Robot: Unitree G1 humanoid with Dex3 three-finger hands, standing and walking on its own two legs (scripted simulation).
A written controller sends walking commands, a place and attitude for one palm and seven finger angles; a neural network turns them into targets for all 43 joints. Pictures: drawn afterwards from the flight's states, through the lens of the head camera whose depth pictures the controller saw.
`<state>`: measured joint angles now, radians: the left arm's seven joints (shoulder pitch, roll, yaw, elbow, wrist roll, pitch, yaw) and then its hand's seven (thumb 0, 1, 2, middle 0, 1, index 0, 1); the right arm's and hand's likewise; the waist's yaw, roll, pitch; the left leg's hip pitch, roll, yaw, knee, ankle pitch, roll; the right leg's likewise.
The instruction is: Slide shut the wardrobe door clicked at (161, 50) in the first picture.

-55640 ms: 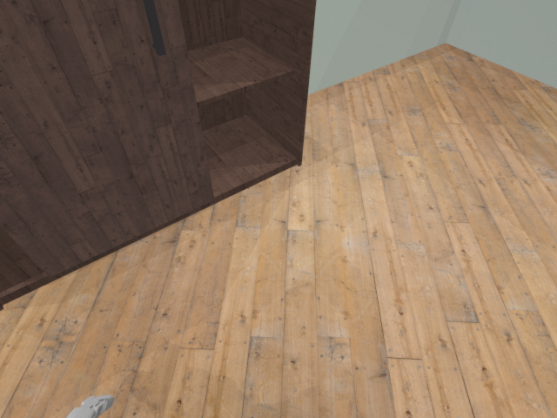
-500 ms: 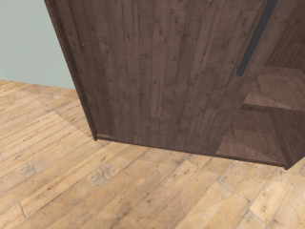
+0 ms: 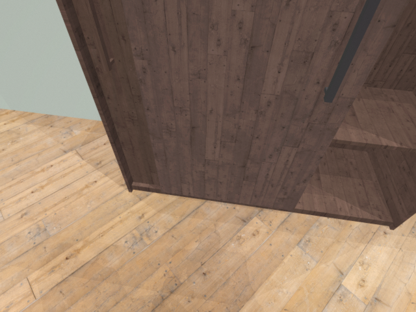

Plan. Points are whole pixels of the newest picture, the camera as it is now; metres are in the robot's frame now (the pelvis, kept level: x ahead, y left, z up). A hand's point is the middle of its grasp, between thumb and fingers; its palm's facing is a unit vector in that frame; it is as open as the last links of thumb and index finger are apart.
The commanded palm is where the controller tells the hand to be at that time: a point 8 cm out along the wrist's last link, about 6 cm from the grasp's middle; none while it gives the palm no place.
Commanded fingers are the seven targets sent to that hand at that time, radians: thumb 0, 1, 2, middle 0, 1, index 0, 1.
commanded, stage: look to check the result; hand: left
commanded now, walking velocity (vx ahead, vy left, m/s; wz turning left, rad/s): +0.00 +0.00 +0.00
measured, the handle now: (349, 46) +0.73 -0.34 +0.18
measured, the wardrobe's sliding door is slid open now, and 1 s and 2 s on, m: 0.53 0.53 0.53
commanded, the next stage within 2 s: walk to a spot facing it in 0.08 s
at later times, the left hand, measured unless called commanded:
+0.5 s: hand out of the picture +0.02 +0.18 -0.18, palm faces -0.07 -0.97 -0.22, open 7.3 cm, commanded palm none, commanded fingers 0.00 0.90 0.90 -0.20 -0.30 -0.20 -0.30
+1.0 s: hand out of the picture +0.13 +0.20 -0.17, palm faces -0.29 -0.92 -0.25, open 7.4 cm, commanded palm none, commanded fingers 0.00 0.90 0.90 -0.20 -0.30 -0.20 -0.30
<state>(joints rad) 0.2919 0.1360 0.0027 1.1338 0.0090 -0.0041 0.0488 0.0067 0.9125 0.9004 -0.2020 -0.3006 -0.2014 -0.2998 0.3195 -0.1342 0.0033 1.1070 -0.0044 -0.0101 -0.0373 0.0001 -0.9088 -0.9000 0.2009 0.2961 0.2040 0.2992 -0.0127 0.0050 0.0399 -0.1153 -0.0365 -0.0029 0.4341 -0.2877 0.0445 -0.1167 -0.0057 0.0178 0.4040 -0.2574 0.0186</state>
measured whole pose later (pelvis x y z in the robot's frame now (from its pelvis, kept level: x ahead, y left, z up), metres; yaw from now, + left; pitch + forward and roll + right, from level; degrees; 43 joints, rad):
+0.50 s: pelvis +0.00 -0.01 -0.01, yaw -7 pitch -1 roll +0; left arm 0.28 0.17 0.05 1.08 0.02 0.04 0.02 0.01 0.91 0.90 -0.20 -0.30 -0.20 -0.30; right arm 0.28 -0.17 -0.03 1.04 -0.01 0.02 -0.04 0.00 -0.91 -0.90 0.20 0.30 0.21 0.30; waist 0.00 0.01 0.06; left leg -0.16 0.01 0.11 0.55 -0.37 0.03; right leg -0.24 0.04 0.10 0.59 -0.32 0.00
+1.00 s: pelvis +0.02 +0.01 +0.00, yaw -22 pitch +1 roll -1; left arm 0.27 0.23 0.08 0.93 0.03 0.03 0.02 0.01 0.91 0.90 -0.21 -0.30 -0.21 -0.30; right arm 0.05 -0.24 -0.04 0.81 0.01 0.02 -0.02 0.00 -0.91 -0.90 0.20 0.30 0.20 0.30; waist 0.04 -0.02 0.07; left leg -0.33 0.02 -0.05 0.61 -0.33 -0.05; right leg -0.24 0.11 0.31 0.48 -0.24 0.03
